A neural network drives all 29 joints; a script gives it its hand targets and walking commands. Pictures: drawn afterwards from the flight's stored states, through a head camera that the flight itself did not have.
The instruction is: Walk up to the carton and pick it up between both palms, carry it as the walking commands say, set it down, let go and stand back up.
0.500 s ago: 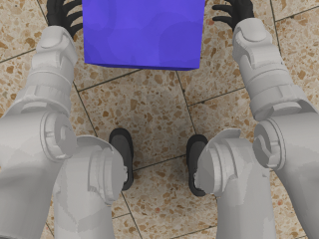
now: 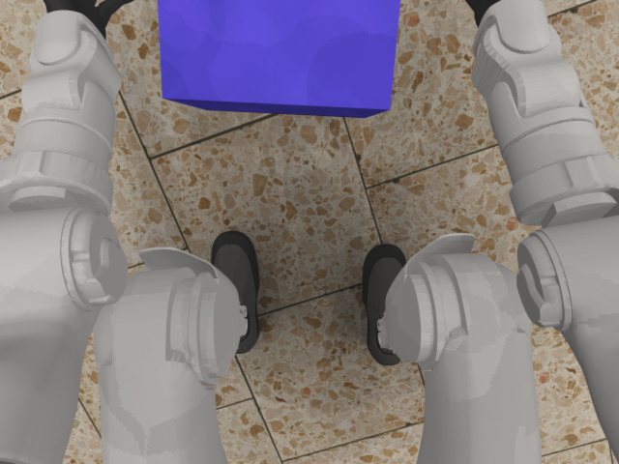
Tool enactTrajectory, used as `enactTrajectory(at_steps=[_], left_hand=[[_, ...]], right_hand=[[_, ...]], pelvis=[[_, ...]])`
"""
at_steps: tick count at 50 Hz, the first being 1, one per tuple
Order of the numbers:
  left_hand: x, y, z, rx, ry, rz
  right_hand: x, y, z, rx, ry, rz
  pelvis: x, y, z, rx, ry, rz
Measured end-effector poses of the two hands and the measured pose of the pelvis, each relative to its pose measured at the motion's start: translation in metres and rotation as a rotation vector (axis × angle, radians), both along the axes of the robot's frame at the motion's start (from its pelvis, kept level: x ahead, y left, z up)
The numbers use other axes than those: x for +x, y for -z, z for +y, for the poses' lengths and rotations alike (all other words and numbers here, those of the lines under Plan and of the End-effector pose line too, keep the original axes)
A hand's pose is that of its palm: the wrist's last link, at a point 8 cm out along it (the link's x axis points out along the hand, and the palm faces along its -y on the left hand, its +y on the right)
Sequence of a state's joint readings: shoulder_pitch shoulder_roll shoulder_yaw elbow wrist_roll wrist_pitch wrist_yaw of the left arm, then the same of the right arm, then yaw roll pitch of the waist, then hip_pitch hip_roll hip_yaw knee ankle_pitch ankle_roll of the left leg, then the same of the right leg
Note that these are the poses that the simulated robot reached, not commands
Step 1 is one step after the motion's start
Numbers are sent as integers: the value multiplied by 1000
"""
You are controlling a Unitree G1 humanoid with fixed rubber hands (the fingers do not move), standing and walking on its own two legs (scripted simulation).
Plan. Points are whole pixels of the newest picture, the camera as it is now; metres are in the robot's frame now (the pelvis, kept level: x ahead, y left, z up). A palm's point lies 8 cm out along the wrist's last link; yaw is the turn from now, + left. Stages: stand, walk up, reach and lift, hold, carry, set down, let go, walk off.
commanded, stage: set down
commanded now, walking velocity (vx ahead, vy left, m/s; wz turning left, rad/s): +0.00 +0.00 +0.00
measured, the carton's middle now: (284, 15) +0.56 +0.05 -0.28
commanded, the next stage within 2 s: let go in 1.32 s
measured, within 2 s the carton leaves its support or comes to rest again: neither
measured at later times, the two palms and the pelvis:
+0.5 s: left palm out of the picture +0.53 +0.23 -0.05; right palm out of the picture +0.54 -0.16 -0.03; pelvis -0.01 +0.01 +0.08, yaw +0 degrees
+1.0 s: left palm out of the picture +0.52 +0.24 +0.10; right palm out of the picture +0.54 -0.17 +0.12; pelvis -0.01 +0.01 +0.21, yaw +1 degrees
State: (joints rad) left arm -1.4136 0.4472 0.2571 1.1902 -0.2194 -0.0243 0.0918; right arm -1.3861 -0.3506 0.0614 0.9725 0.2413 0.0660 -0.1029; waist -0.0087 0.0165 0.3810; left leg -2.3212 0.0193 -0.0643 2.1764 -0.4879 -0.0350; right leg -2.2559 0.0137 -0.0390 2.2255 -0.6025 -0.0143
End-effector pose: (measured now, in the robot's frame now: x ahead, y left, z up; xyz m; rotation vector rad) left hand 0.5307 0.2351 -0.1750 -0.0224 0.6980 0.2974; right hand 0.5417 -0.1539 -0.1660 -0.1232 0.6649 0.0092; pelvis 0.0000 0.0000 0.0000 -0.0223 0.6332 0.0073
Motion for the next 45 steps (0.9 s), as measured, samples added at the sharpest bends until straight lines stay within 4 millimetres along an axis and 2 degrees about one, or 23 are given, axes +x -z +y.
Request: enactTrajectory(at_steps=[3, 6, 10, 14, 20, 26, 36, 45], left_hand=[[12, -25, 12, 34, -1, -92], [11, -46, 14, 19, -15, -115], [-3, -53, -2, -39, 2, -55], [-13, -61, -16, -69, 19, -29], [-9, -95, -15, -44, 23, -66], [-3, -134, -7, -28, 28, -80], [-7, -194, -1, -8, 71, -72], [-8, -248, 8, -9, 79, -68]], right_hand=[[4, -15, -5, -4, 12, -51], [-3, -28, -6, -3, 27, -31], [-12, -46, 3, 18, 27, 7], [-11, -70, 9, 53, 50, -18], [-8, -101, -1, 14, 76, -13], [-2, -139, -7, -11, 77, -20], [-3, -199, 0, 13, 65, -26], [-2, -258, -12, -9, 79, -28]], pelvis=[[-8, -8, 1, -1, -3, -112], [-9, -12, 2, -3, -4, -139], [-10, -23, 3, -7, -6, -169], [-13, -36, 5, -12, -9, -181], [-15, -58, 6, -15, -13, -186], [-14, -87, 6, -17, -17, -183], [-10, -142, 7, -18, -25, -179], [-12, -187, 10, -23, -32, -198]])
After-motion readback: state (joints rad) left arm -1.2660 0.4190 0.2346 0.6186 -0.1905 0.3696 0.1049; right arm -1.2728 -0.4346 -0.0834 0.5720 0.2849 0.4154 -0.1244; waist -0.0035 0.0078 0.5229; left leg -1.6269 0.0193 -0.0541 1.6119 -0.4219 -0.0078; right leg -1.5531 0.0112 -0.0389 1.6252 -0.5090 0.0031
